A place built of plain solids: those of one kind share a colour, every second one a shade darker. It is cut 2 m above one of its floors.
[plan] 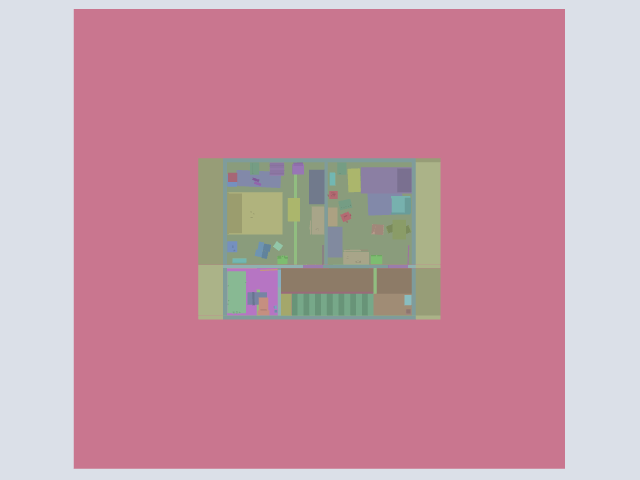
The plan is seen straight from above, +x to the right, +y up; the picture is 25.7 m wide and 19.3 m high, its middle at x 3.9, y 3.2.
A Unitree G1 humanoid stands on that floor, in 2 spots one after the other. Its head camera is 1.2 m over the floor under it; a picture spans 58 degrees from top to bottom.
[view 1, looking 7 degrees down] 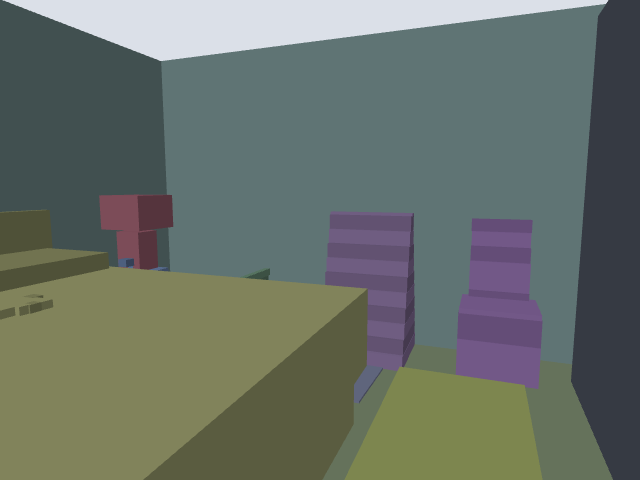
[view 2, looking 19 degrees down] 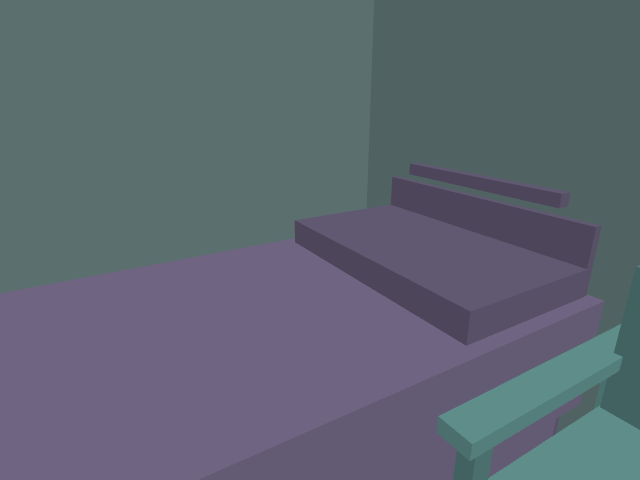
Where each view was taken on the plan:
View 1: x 2.92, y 3.08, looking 111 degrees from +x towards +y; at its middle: wall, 3.51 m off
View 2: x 6.17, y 4.47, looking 59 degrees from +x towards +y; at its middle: child_bed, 1.72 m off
